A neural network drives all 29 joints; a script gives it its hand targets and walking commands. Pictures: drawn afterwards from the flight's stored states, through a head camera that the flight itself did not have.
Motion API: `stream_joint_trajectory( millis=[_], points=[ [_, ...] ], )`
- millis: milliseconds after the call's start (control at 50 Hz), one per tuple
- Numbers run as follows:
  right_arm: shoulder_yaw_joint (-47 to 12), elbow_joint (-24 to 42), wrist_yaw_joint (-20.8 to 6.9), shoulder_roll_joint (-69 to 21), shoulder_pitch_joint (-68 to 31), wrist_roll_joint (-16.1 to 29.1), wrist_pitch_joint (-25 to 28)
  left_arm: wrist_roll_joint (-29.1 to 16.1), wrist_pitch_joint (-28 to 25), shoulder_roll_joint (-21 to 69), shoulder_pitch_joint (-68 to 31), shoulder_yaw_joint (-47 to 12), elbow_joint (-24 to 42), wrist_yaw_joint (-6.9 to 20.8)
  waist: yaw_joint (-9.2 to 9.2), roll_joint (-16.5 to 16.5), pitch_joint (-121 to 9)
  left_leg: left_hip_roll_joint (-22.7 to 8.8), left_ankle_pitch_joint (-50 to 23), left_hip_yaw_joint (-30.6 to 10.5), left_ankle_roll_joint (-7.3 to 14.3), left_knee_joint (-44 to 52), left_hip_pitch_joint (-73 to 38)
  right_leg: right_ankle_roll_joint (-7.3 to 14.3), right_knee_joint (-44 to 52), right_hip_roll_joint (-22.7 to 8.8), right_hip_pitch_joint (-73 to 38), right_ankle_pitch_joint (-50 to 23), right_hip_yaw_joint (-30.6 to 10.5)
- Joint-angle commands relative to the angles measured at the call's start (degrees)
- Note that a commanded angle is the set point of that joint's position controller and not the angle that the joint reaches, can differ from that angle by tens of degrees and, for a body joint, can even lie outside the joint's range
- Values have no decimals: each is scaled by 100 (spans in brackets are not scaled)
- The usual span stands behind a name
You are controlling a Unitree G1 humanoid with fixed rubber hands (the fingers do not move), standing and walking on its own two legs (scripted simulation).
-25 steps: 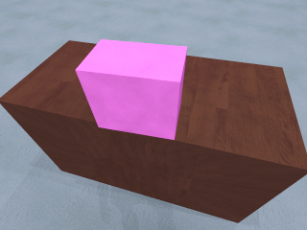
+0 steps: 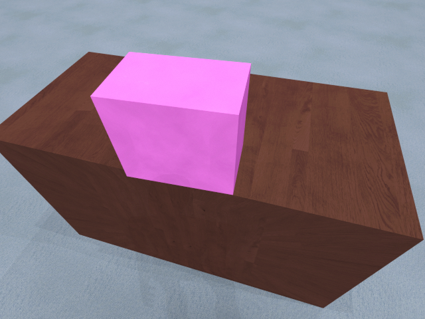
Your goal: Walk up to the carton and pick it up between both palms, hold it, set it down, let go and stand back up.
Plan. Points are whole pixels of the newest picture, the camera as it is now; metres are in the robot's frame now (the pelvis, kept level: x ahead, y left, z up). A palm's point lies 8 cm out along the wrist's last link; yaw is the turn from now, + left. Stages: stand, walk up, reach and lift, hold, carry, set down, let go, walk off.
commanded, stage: walk up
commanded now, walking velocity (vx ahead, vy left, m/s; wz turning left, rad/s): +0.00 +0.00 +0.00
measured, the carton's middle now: (182, 125) +0.52 +0.09 +0.06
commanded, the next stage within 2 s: none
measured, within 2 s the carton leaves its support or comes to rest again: neither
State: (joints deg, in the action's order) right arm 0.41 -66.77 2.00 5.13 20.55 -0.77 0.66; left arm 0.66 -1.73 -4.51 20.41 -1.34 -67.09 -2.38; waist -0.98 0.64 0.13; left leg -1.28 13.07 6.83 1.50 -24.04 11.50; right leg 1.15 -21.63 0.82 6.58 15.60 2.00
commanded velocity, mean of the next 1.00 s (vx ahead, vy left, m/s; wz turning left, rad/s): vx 0.02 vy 0.12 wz -0.09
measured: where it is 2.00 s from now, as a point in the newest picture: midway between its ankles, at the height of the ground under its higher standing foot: outside the picture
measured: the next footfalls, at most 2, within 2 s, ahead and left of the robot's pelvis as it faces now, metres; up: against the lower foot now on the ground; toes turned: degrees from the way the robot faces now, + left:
left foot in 0.80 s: +0.18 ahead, +0.32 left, +0.00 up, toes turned +0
right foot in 1.18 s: +0.10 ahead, +0.12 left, +0.00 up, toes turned -6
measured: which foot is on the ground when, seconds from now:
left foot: down 0.00-0.36, up 0.38-0.78, down 0.80-1.00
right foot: down 0.00-0.80, up 0.82-1.00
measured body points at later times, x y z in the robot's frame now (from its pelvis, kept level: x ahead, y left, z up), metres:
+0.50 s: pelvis +0.02 +0.02 +0.00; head +0.04 -0.01 +0.45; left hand -0.06 +0.25 -0.13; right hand +0.01 -0.22 -0.17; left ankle -0.01 +0.14 -0.68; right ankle -0.05 -0.11 -0.74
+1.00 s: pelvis +0.09 +0.21 +0.00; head +0.13 +0.24 +0.45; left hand +0.11 +0.45 -0.17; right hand +0.15 -0.02 -0.13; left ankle +0.14 +0.32 -0.74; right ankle +0.00 +0.06 -0.68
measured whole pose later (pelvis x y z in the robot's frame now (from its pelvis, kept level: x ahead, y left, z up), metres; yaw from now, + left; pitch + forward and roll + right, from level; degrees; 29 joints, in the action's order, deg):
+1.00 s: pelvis +0.09 +0.21 +0.00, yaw -5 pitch +1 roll -3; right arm 1.9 -54.1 1.8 6.0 11.5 -0.5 2.0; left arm 1.0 1.4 -12.6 14.7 5.5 -61.5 -1.0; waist 1.7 -2.4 3.5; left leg -5.3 10.1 3.2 -0.3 -26.3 17.4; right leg -0.7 -52.6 0.0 19.5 29.0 -0.4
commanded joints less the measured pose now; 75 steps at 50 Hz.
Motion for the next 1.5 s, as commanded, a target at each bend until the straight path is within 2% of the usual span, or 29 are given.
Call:
stream_joint_trajectory(
  millis=[0,180,240,320,340,360,380,420,480,540,580,640,700,740,760,780,800,820,840,860,880,980,1060,1120,1160,1200,1400,1460,1480],
  points=[
    [19,-51,24,272,599,18,61,-15,-32,-397,294,76,97,-17,-28,6,485,-555,-748,-689,13,451,5,235,438,-634,384,-894,-549],
    [13,-119,55,266,509,36,59,13,-49,-361,447,54,25,-35,-23,217,513,-484,-1128,-595,26,306,-110,205,349,-694,363,-1482,-535],
    [38,-44,66,373,491,-27,32,-13,-19,-338,438,85,19,-11,41,-331,653,-552,-917,-626,31,315,-98,175,462,-608,453,-1105,-426],
    [13,7,73,314,454,20,65,14,-38,-385,570,96,-6,-56,9,-170,166,-556,-1210,-599,95,244,-398,202,345,-644,191,-1691,-490],
    [568,448,18,1574,-178,-200,-184,196,71,-1527,1552,569,-69,-268,693,973,493,117,791,428,-111,-1603,1726,604,316,-2310,-858,-2406,-2462],
    [525,703,-66,1332,-630,-375,-308,201,139,-1911,2391,624,-318,-364,992,529,831,-117,1530,-236,-195,-2728,2864,1038,478,-3193,-1011,-3047,-3692],
    [520,658,-84,1029,-273,-373,-402,256,145,-1883,2130,679,-274,-410,599,434,684,-363,1319,-738,-150,-3253,3095,1265,495,-3444,-900,-2642,-3622],
    [402,761,-104,488,-108,-216,-389,194,124,-1572,800,694,234,-362,117,-621,992,-468,652,-971,-230,-3508,3181,927,661,-2641,-183,-1596,-2386],
    [495,1260,-212,757,-667,-219,-332,170,84,-818,894,522,223,-236,227,-1552,537,-352,110,-844,-380,-3444,2607,319,403,-1778,258,-2464,-1363],
    [432,1715,-224,731,-1056,-218,-365,182,44,-1117,1437,673,233,-283,541,-1070,293,-482,248,-777,-538,-3242,2787,533,222,-2062,-101,-3376,-1524],
    [457,1812,-232,710,-1047,-126,-405,247,1,-1453,1239,731,357,-304,425,-1151,281,-584,277,-810,-585,-2850,2626,556,194,-2110,37,-3361,-1541],
    [471,2036,-258,878,-1246,-64,-411,219,35,-1657,1152,827,354,-244,526,-2041,308,-528,139,-529,-679,-2366,2565,337,121,-1861,-84,-3482,-1101],
    [469,2277,-361,838,-1354,5,-351,223,57,-1740,795,906,475,-256,437,-1997,376,-609,-74,-488,-641,-1282,1270,72,344,-1861,956,-2516,-1081],
    [555,1908,-316,1082,-491,54,-275,168,72,-1891,192,968,656,-222,-13,-1338,135,-493,-565,-337,-573,-204,-313,-246,-190,-1575,1691,-1284,-856],
    [563,1620,-227,1100,394,113,-30,39,120,-1196,625,742,415,-125,-527,-549,-624,-726,-1233,-749,-632,272,-1940,-492,-1386,-375,2057,628,-48],
    [687,1413,-152,1780,1104,52,173,44,163,-843,950,730,392,-72,-527,1787,-1021,-1872,-2015,-1849,-812,402,-2614,-509,-2635,-116,2719,2396,100],
    [741,1317,-78,2241,1109,76,212,-38,228,-729,1597,818,414,-60,-222,2762,-1739,-2548,-2521,-2870,-150,446,-2272,-344,-3419,-214,2350,2233,-374],
    [701,1359,-70,2092,585,121,212,-83,252,-900,1175,809,496,22,-137,2266,-1739,-2351,-2000,-2867,133,662,-1325,-268,-3717,-346,1841,2046,-632],
    [467,1488,-60,1497,-71,111,181,-42,259,-800,769,737,469,122,116,1666,-851,-1913,-2063,-2042,49,733,-603,-236,-3632,-388,1684,1882,-675],
    [442,1655,-64,1363,-747,88,183,-22,263,-546,894,710,398,161,524,1892,-648,-1657,-3074,-1580,-81,485,-609,-180,-3494,-416,1745,1787,-679],
    [366,1610,-45,1247,-1021,68,183,58,294,-623,985,686,310,167,577,2034,-551,-1443,-3669,-1115,14,368,-469,-159,-3435,-481,1536,1499,-608],
    [222,1310,-7,845,-623,1,163,79,459,-695,421,626,394,133,406,789,-313,-1577,-2628,-1426,647,632,-110,-149,-2687,-221,1075,1126,-385],
    [236,1107,31,978,-410,-55,42,56,435,-668,-67,522,530,87,228,919,223,-1643,-846,-1622,792,1062,475,-104,-1478,-218,707,814,-345],
    [293,1060,-12,983,-448,43,-32,23,288,-778,155,471,420,67,296,477,270,-1200,-30,-1546,400,989,987,10,304,-212,-383,-597,-401],
    [261,936,-60,833,-189,78,-34,73,188,-895,58,398,347,63,109,-541,420,-645,166,-886,98,517,938,164,824,-965,-371,-453,-1225],
    [177,864,-70,579,-133,52,-26,-65,147,-821,-451,338,372,77,-20,-749,756,-400,-364,-528,-37,601,-68,247,1113,-800,1049,277,-1041],
    [163,415,-86,519,266,8,-10,-77,73,-719,-23,265,208,70,34,259,708,-586,264,-837,6,742,183,119,772,-572,647,105,-677],
    [213,373,-47,628,413,2,11,-72,49,-714,-28,245,222,64,-46,146,313,-591,298,-945,69,881,78,156,631,-534,478,-107,-503],
    [637,602,291,1836,774,-84,-23,-94,317,-1856,-767,670,615,168,-530,-550,906,-2175,-1579,-2048,272,433,-828,-231,-1410,-137,2298,-164,94]
  ],
)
